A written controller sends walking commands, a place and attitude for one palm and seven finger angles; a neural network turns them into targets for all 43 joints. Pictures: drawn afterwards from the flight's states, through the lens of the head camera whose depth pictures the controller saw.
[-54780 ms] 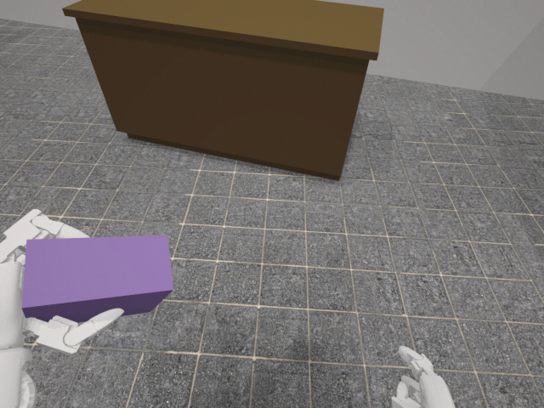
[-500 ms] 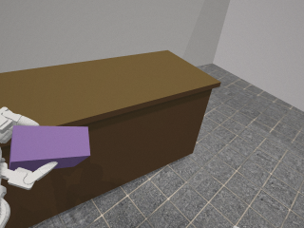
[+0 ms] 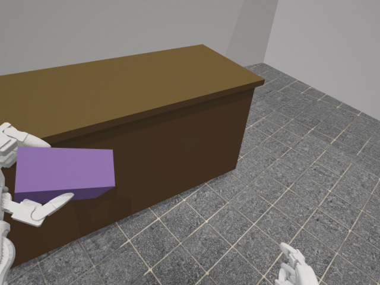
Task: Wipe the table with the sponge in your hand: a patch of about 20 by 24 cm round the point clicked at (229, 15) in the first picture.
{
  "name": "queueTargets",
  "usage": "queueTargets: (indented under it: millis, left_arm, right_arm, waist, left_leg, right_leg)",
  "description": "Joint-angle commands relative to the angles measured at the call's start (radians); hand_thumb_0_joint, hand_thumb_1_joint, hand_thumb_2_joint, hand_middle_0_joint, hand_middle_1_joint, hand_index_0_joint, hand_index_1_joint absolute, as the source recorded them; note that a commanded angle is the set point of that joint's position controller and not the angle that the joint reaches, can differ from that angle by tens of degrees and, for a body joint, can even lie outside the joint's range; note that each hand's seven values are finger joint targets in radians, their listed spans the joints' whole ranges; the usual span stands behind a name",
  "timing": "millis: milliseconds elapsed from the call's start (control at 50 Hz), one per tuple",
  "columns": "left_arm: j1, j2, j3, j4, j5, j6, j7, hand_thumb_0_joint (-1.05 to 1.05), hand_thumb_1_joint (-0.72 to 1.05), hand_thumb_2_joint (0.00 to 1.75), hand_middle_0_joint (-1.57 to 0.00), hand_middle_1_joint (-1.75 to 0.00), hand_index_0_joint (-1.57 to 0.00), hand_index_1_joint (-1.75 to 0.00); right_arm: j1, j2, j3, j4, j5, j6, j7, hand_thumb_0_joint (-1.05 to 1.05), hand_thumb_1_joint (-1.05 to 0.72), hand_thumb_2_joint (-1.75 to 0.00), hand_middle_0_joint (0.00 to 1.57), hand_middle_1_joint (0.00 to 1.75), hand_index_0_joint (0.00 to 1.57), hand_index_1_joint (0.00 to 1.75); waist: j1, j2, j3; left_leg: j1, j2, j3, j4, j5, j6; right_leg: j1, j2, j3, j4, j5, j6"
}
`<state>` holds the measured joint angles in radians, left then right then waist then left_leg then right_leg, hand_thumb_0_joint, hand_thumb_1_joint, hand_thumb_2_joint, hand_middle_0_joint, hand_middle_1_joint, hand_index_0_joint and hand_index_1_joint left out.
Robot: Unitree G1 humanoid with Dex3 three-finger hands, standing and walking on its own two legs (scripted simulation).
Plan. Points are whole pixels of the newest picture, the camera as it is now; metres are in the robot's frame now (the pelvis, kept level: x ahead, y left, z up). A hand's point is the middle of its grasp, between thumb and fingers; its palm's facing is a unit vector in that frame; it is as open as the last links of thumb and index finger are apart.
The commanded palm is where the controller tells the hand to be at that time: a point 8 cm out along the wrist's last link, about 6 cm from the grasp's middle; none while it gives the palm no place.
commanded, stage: stop stepping back and stand still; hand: left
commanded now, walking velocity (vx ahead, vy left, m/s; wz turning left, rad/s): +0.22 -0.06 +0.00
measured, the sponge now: (78, 176) +0.25 +0.20 +0.17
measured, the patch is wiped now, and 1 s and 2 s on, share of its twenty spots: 1.00 1.00 1.00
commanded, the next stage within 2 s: stand and wait in 1.08 s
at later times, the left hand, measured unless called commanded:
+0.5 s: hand (31, 194) +0.20 +0.24 +0.20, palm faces +0.47 -0.79 -0.39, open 10.3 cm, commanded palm +0.13 +0.28 +0.21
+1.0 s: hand (18, 185) +0.22 +0.27 +0.19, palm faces +0.44 -0.83 -0.33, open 10.3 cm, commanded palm +0.16 +0.32 +0.21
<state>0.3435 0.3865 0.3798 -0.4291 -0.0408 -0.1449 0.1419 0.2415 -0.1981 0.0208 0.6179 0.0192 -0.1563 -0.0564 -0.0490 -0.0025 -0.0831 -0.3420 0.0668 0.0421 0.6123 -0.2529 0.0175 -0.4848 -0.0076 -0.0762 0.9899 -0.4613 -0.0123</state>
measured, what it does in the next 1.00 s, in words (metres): steps on the spot: left foot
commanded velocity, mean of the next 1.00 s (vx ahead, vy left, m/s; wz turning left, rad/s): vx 0.02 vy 0.02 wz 0.00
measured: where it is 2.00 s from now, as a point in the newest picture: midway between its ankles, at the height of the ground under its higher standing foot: outside the picture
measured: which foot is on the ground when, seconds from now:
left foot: down 0.00-0.06, up 0.08-0.30, down 0.32-1.00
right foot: down 0.00-1.00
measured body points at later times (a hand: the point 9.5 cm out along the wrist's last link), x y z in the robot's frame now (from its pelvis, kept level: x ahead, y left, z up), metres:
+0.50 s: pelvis -0.01 -0.01 +0.00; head -0.03 -0.02 +0.45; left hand +0.17 +0.28 +0.22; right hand +0.16 -0.23 -0.08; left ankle +0.01 +0.13 -0.73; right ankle +0.04 -0.09 -0.73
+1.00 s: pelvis +0.01 +0.03 +0.01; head +0.01 +0.04 +0.46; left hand +0.19 +0.32 +0.21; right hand +0.22 -0.19 -0.05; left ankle +0.03 +0.14 -0.73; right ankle +0.04 -0.09 -0.73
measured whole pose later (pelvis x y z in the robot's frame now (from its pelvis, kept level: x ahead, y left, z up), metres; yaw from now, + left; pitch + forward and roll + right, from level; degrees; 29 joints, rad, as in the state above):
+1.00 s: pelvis +0.01 +0.03 +0.01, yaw +3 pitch -1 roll -1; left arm 0.43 0.35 0.33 -0.52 -0.03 -0.15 0.16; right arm 0.16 -0.20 0.02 0.60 0.00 -0.11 -0.06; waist -0.01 -0.01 -0.01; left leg -0.26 0.02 0.04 0.52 -0.25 0.01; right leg -0.24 0.00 -0.04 0.47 -0.22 0.00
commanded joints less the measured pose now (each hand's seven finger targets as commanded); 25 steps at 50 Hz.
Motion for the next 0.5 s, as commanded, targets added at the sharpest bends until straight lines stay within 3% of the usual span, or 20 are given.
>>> queueTargets:
  millis: [0, 20, 40, 60, 80, 100, 140, 200, 220, 260, 280, 300, 320, 340, 360, 400, 420, 440, 460, 480]
  left_arm:
    - [0.040, 0.131, 0.073, -0.204, -0.023, -0.033, 0.013, 0.00, 0.10, 1.30, -1.20, -1.60, -1.20, -1.60]
    - [0.047, 0.134, 0.070, -0.224, -0.014, -0.034, 0.005, 0.00, 0.10, 1.30, -1.20, -1.60, -1.20, -1.60]
    - [0.038, 0.150, 0.074, -0.247, -0.006, -0.031, -0.006, 0.00, 0.10, 1.30, -1.20, -1.60, -1.20, -1.60]
    - [-0.052, 0.192, 0.085, -0.336, -0.016, -0.046, -0.015, 0.00, 0.10, 1.30, -1.20, -1.60, -1.20, -1.60]
    - [-0.129, 0.240, 0.130, -0.413, -0.023, -0.073, -0.028, 0.00, 0.10, 1.30, -1.20, -1.60, -1.20, -1.60]
    - [-0.157, 0.246, 0.138, -0.435, -0.001, -0.084, -0.024, 0.00, 0.10, 1.30, -1.20, -1.60, -1.20, -1.60]
    - [-0.086, 0.214, 0.119, -0.383, -0.009, -0.074, -0.020, 0.00, 0.10, 1.30, -1.20, -1.60, -1.20, -1.60]
    - [-0.077, 0.175, 0.083, -0.360, -0.010, -0.077, 0.000, 0.00, 0.10, 1.30, -1.20, -1.60, -1.20, -1.60]
    - [-0.072, 0.183, 0.086, -0.345, -0.007, -0.076, 0.014, 0.00, 0.10, 1.30, -1.20, -1.60, -1.20, -1.60]
    - [-0.069, 0.154, 0.065, -0.308, -0.010, -0.072, 0.035, 0.00, 0.10, 1.30, -1.20, -1.60, -1.20, -1.60]
    - [-0.077, 0.146, 0.063, -0.308, -0.012, -0.074, 0.043, 0.00, 0.10, 1.30, -1.20, -1.60, -1.20, -1.60]
    - [-0.036, 0.119, 0.054, -0.284, -0.020, -0.071, 0.047, 0.00, 0.10, 1.30, -1.20, -1.60, -1.20, -1.60]
    - [-0.065, 0.118, 0.050, -0.314, -0.014, -0.063, 0.050, 0.00, 0.10, 1.30, -1.20, -1.60, -1.20, -1.60]
    - [-0.071, 0.154, 0.083, -0.309, -0.007, -0.057, 0.051, 0.00, 0.10, 1.30, -1.20, -1.60, -1.20, -1.60]
    - [-0.070, 0.163, 0.093, -0.305, -0.010, -0.058, 0.046, 0.00, 0.10, 1.30, -1.20, -1.60, -1.20, -1.60]
    - [-0.013, 0.181, 0.119, -0.300, -0.005, -0.044, 0.045, 0.00, 0.10, 1.30, -1.20, -1.60, -1.20, -1.60]
    - [0.034, 0.162, 0.111, -0.278, -0.004, -0.043, 0.043, 0.00, 0.10, 1.30, -1.20, -1.60, -1.20, -1.60]
    - [0.059, 0.158, 0.106, -0.267, -0.003, -0.044, 0.036, 0.00, 0.10, 1.30, -1.20, -1.60, -1.20, -1.60]
    - [0.055, 0.172, 0.106, -0.269, -0.001, -0.049, 0.026, 0.00, 0.10, 1.30, -1.20, -1.60, -1.20, -1.60]
    - [0.023, 0.194, 0.118, -0.304, -0.006, -0.055, 0.021, 0.00, 0.10, 1.30, -1.20, -1.60, -1.20, -1.60]
  right_arm:
    - [-0.163, -0.139, -0.040, -0.167, -0.005, -0.018, -0.002, 0.00, -0.90, -0.90, 0.20, 0.30, 0.20, 0.30]
    - [-0.165, -0.135, -0.044, -0.167, -0.012, -0.011, -0.002, 0.00, -0.90, -0.90, 0.20, 0.30, 0.20, 0.30]
    - [-0.152, -0.118, -0.056, -0.164, -0.006, -0.002, 0.005, 0.00, -0.90, -0.90, 0.20, 0.30, 0.20, 0.30]
    - [-0.159, -0.147, -0.067, -0.172, 0.006, -0.010, 0.005, 0.00, -0.90, -0.90, 0.20, 0.30, 0.20, 0.30]
    - [-0.153, -0.143, -0.063, -0.153, -0.004, -0.020, 0.008, 0.00, -0.90, -0.90, 0.20, 0.30, 0.20, 0.30]
    - [-0.163, -0.104, -0.054, -0.142, -0.007, -0.027, 0.020, 0.00, -0.90, -0.90, 0.20, 0.30, 0.20, 0.30]
    - [-0.114, -0.135, -0.078, -0.123, -0.005, -0.010, 0.014, 0.00, -0.90, -0.90, 0.20, 0.30, 0.20, 0.30]
    - [-0.134, -0.102, -0.054, -0.132, -0.005, -0.021, -0.011, 0.00, -0.90, -0.90, 0.20, 0.30, 0.20, 0.30]
    - [-0.134, -0.102, -0.050, -0.130, -0.008, -0.029, -0.019, 0.00, -0.90, -0.90, 0.20, 0.30, 0.20, 0.30]
    - [-0.114, -0.113, -0.050, -0.129, -0.016, -0.042, -0.036, 0.00, -0.90, -0.90, 0.20, 0.30, 0.20, 0.30]
    - [-0.105, -0.137, -0.056, -0.134, -0.020, -0.046, -0.040, 0.00, -0.90, -0.90, 0.20, 0.30, 0.20, 0.30]
    - [-0.106, -0.157, -0.061, -0.148, -0.018, -0.048, -0.042, 0.00, -0.90, -0.90, 0.20, 0.30, 0.20, 0.30]
    - [-0.111, -0.153, -0.051, -0.158, -0.006, -0.041, -0.036, 0.00, -0.90, -0.90, 0.20, 0.30, 0.20, 0.30]
    - [-0.111, -0.148, -0.060, -0.160, -0.003, -0.043, -0.033, 0.00, -0.90, -0.90, 0.20, 0.30, 0.20, 0.30]
    - [-0.096, -0.135, -0.063, -0.143, 0.004, -0.045, -0.023, 0.00, -0.90, -0.90, 0.20, 0.30, 0.20, 0.30]
    - [-0.114, -0.135, -0.053, -0.146, 0.001, -0.047, -0.010, 0.00, -0.90, -0.90, 0.20, 0.30, 0.20, 0.30]
    - [-0.123, -0.129, -0.044, -0.137, 0.001, -0.041, -0.005, 0.00, -0.90, -0.90, 0.20, 0.30, 0.20, 0.30]
    - [-0.136, -0.129, -0.046, -0.141, -0.001, -0.034, 0.000, 0.00, -0.90, -0.90, 0.20, 0.30, 0.20, 0.30]
    - [-0.147, -0.128, -0.057, -0.150, -0.006, -0.023, 0.006, 0.00, -0.90, -0.90, 0.20, 0.30, 0.20, 0.30]
    - [-0.149, -0.123, -0.061, -0.151, -0.006, -0.017, 0.015, 0.00, -0.90, -0.90, 0.20, 0.30, 0.20, 0.30]
  waist:
    - [0.073, 0.168, 0.057]
    - [0.090, 0.002, 0.063]
    - [0.079, -0.305, 0.052]
    - [0.049, -0.328, 0.057]
    - [0.024, -0.153, 0.043]
    - [0.014, -0.063, -0.034]
    - [0.013, -0.060, 0.071]
    - [0.013, -0.076, 0.058]
    - [0.026, -0.092, 0.026]
    - [0.024, -0.010, -0.010]
    - [0.021, 0.098, -0.029]
    - [0.023, 0.249, -0.012]
    - [0.026, 0.312, 0.005]
    - [0.030, 0.219, 0.002]
    - [0.021, 0.187, 0.016]
    - [0.038, 0.189, 0.032]
    - [0.049, 0.137, 0.030]
    - [0.048, 0.010, 0.039]
    - [0.041, -0.153, 0.052]
    - [0.026, -0.240, 0.041]
  left_leg:
    - [-0.331, 0.117, -0.157, -0.220, -0.500, 0.067]
    - [-0.399, 0.040, -0.071, 0.058, -0.435, 0.041]
    - [-0.465, -0.061, 0.053, 0.444, -0.335, 0.013]
    - [-0.463, -0.058, -0.045, 0.660, -0.232, 0.000]
    - [-0.425, -0.035, -0.076, 0.734, -0.132, -0.013]
    - [-0.373, -0.008, -0.087, 0.706, -0.115, -0.008]
    - [-0.258, 0.037, -0.088, 0.581, -0.066, -0.003]
    - [0.004, 0.037, -0.019, 0.218, -0.078, 0.019]
    - [0.091, 0.021, 0.014, 0.108, -0.103, 0.026]
    - [0.193, -0.032, 0.062, -0.075, -0.143, 0.031]
    - [0.190, 0.001, -0.036, -0.179, -0.245, 0.056]
    - [0.220, 0.129, -0.251, -0.280, -0.327, 0.115]
    - [0.205, 0.239, -0.384, -0.368, -0.359, 0.157]
    - [0.178, 0.239, -0.357, -0.371, -0.202, 0.165]
    - [0.111, 0.225, -0.362, -0.367, -0.257, 0.152]
    - [-0.016, 0.163, -0.221, -0.301, -0.217, 0.106]
    - [-0.070, 0.127, -0.158, -0.212, -0.180, 0.081]
    - [-0.127, 0.064, -0.089, -0.096, -0.165, 0.050]
    - [-0.193, -0.019, -0.018, 0.093, -0.189, 0.014]
    - [-0.205, -0.052, -0.008, 0.251, -0.162, -0.005]
  right_leg:
    - [0.414, 0.046, -0.052, -0.392, -0.005, -0.024]
    - [0.484, 0.003, 0.040, -0.567, 0.014, -0.049]
    - [0.468, -0.198, 0.334, -0.741, -0.036, -0.123]
    - [0.348, -0.336, 0.603, -0.845, 0.017, -0.160]
    - [0.296, -0.332, 0.533, -0.813, 0.202, -0.177]
    - [0.267, -0.350, 0.529, -0.805, -0.016, -0.193]
    - [0.067, -0.314, 0.437, -0.834, -0.183, -0.184]
    - [-0.025, -0.269, 0.255, -0.763, -0.141, -0.139]
    - [-0.018, -0.263, 0.245, -0.734, -0.172, -0.135]
    - [0.037, -0.198, 0.204, -0.639, -0.170, -0.106]
    - [0.057, -0.145, 0.184, -0.523, -0.159, -0.079]
    - [-0.009, -0.048, 0.107, -0.356, -0.086, -0.028]
    - [-0.056, 0.019, 0.019, -0.198, -0.052, 0.015]
    - [-0.059, 0.016, 0.048, -0.104, -0.045, 0.023]
    - [-0.020, -0.010, 0.070, -0.128, -0.037, 0.023]
    - [0.165, -0.015, 0.049, -0.333, 0.063, 0.026]
    - [0.280, -0.007, 0.039, -0.475, 0.168, 0.023]
    - [0.345, -0.033, 0.086, -0.581, 0.231, 0.006]
    - [0.332, -0.152, 0.290, -0.682, 0.171, -0.051]
    - [0.300, -0.294, 0.489, -0.778, 0.149, -0.113]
